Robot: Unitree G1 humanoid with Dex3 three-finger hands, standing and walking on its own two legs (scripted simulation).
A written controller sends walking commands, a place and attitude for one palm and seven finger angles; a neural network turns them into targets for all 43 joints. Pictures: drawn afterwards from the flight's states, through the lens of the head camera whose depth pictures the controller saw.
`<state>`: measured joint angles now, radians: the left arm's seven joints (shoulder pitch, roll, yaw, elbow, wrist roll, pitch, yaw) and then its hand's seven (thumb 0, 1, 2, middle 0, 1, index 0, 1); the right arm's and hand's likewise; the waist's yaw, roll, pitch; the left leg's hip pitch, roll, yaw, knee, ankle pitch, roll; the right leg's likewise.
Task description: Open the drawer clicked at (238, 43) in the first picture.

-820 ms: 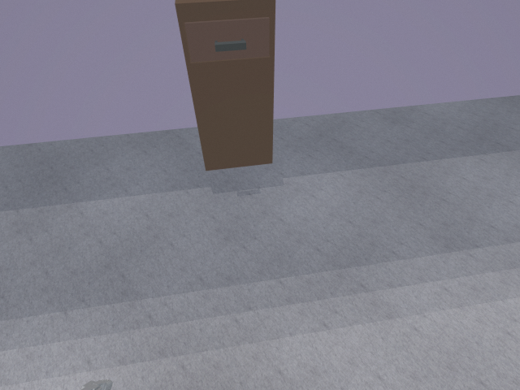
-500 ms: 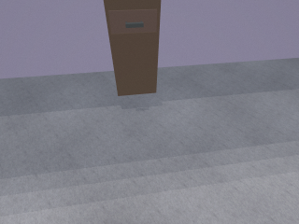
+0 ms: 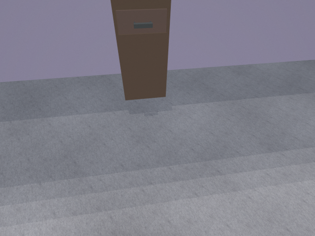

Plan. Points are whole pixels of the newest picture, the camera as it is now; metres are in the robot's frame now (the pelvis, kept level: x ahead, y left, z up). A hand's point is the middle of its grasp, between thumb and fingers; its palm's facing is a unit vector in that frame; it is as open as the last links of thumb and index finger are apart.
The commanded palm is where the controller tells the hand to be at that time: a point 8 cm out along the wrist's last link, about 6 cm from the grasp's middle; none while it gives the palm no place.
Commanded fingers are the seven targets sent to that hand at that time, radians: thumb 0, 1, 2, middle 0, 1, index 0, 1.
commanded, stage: look at it before walking up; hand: left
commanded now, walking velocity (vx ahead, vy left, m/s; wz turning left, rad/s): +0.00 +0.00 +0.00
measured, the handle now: (142, 24) +1.44 +0.19 -0.05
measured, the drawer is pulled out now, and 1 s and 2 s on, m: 0.00 0.00 0.00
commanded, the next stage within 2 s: walk to a spot facing it in 0.62 s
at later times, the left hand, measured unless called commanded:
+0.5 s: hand out of the picture +0.08 +0.25 -0.15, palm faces -0.04 -0.94 -0.33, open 7.3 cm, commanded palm none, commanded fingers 0.00 0.90 0.90 -0.20 -0.30 -0.20 -0.30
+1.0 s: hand out of the picture +0.05 +0.20 -0.18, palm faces -0.08 -0.97 -0.22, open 7.3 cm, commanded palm none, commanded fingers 0.00 0.90 0.90 -0.20 -0.30 -0.20 -0.30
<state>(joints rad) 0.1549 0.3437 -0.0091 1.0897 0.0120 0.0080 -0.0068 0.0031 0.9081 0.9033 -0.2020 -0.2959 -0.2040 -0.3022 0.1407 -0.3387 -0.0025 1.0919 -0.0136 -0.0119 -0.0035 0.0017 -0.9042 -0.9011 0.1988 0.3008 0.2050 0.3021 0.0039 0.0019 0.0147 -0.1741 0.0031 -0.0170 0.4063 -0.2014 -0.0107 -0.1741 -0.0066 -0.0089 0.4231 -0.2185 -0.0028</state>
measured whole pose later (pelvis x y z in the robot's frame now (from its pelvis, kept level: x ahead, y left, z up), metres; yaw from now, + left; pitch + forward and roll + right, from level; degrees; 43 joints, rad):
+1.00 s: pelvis +0.04 +0.00 -0.01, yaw -6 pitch -1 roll +1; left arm 0.33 0.25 0.01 1.08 0.02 0.03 -0.03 0.00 0.91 0.90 -0.20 -0.30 -0.20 -0.30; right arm 0.26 -0.24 -0.01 1.09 -0.03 -0.01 0.00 0.00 -0.91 -0.90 0.20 0.30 0.20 0.30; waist 0.02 -0.02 -0.03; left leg -0.16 0.04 0.08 0.52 -0.35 -0.01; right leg -0.24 0.01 0.04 0.62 -0.40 -0.03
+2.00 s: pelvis +0.45 -0.02 +0.00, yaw -21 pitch -1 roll +0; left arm 0.20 0.17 0.07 1.02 0.03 0.03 -0.03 0.00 0.92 0.90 -0.19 -0.29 -0.20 -0.30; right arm 0.46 -0.11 -0.03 1.13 -0.02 -0.09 -0.03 0.00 -0.92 -0.90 0.19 0.30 0.20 0.30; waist -0.03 -0.03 0.02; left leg 0.02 -0.01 0.30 0.32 -0.33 0.07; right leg -0.65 -0.12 -0.07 0.95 -0.09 0.00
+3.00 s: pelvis +0.74 -0.16 -0.01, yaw -14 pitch +2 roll -1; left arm 0.16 0.22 0.08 0.94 0.02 0.05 0.02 0.00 0.91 0.90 -0.20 -0.30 -0.20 -0.30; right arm 0.22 -0.20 -0.07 0.95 -0.03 0.03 0.00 0.00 -0.91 -0.90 0.20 0.30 0.20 0.30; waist -0.03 0.01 0.05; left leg -0.35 -0.04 -0.04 0.48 -0.15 0.05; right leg -0.45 -0.06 0.00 0.91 -0.43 0.08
